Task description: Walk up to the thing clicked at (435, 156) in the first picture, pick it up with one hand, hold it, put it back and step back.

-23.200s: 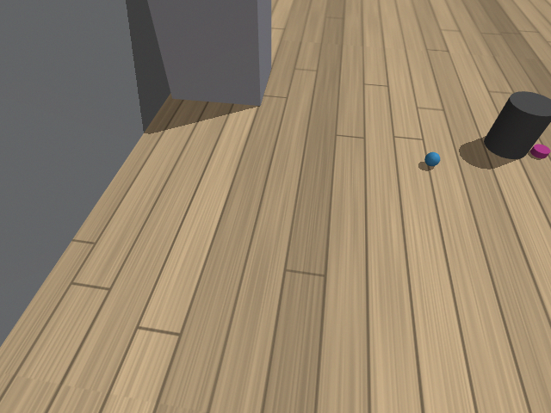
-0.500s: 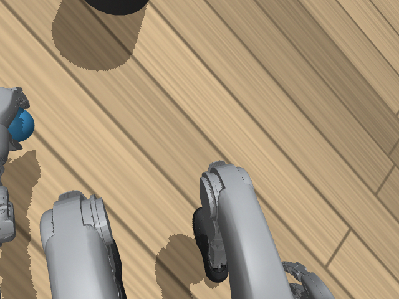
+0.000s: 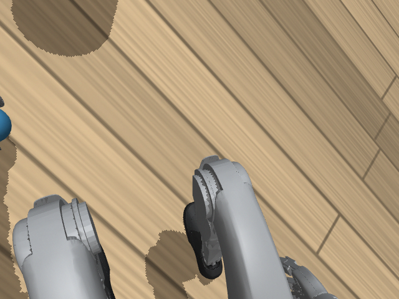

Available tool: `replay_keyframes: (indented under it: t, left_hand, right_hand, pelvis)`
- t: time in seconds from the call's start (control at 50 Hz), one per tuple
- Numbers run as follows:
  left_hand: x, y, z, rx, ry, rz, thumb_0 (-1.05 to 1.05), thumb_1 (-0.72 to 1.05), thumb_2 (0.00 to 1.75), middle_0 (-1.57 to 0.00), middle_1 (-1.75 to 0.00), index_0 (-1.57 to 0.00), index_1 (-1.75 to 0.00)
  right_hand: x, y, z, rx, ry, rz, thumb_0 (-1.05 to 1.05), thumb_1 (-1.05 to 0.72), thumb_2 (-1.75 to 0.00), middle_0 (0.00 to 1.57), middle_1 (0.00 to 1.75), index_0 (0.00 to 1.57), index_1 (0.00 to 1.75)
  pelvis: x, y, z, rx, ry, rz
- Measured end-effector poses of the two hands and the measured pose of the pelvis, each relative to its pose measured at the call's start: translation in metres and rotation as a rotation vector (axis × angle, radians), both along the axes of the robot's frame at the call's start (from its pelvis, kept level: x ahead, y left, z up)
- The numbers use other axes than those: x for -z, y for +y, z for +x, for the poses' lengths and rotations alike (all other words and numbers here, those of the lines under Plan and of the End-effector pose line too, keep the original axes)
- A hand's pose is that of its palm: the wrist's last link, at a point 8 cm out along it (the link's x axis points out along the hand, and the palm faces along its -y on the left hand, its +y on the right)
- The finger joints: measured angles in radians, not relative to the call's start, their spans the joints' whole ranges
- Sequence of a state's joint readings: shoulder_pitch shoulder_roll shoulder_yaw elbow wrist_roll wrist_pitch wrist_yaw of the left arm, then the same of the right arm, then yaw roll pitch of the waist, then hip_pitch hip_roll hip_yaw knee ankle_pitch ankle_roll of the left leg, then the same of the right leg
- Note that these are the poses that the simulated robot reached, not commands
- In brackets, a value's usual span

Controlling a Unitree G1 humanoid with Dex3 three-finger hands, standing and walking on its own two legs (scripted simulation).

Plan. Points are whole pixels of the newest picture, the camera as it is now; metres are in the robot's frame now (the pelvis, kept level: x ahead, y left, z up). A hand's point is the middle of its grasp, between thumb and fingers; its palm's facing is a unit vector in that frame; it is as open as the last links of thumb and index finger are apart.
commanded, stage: rest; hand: left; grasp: from above
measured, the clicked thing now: out of the picture +0.47 +0.30 -0.23
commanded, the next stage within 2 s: open in 1.14 s
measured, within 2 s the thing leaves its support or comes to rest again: rests again in 0.80 s
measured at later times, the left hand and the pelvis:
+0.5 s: hand out of the picture +0.46 +0.30 -0.23, palm faces -0.44 -0.13 -0.89, open 9.8 cm; pelvis +0.00 +0.00 -0.01, yaw -2 degrees
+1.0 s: hand out of the picture +0.46 +0.30 -0.25, palm faces -0.44 -0.13 -0.89, open 9.8 cm; pelvis +0.00 +0.01 -0.01, yaw -4 degrees
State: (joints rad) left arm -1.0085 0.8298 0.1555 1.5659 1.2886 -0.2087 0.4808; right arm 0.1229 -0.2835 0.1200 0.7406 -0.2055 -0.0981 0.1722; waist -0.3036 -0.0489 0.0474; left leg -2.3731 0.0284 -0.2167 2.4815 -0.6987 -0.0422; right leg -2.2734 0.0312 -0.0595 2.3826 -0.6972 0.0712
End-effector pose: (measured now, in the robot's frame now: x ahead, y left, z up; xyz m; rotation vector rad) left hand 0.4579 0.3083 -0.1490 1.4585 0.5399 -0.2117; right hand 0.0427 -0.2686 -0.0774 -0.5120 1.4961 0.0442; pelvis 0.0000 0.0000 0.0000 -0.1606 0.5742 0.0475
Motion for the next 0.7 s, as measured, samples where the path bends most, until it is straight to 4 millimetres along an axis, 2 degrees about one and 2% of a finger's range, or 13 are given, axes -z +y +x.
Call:
replay_keyframes:
  t: [0.34,0.7]
  left_hand:
    - [0.023,-0.003,0.004,0.002,-0.01,-0.006,-0.01,0.03,0.47,-0.74,-0.63,-0.69,-0.6]
    - [0.031,-0.001,0.004,-0.007,-0.009,-0.008,-0.01,0.04,0.45,-0.75,-0.62,-0.7,-0.59]
  right_hand:
    - [-0.006,0.003,-0.002,-0.046,0.013,0.005,0.0,-0.91,-0.9,0.2,0.3,0.2,0.29]
    - [-0.012,0.009,-0.004,-0.1,-0.003,0.019,0.0,-0.91,-0.9,0.2,0.3,0.2,0.3]
  pelvis:
    - [0.006,0.003,0.002,0.014,-0.024,-0.023]
    - [0.009,0.006,-0.002,0.025,-0.052,-0.044]
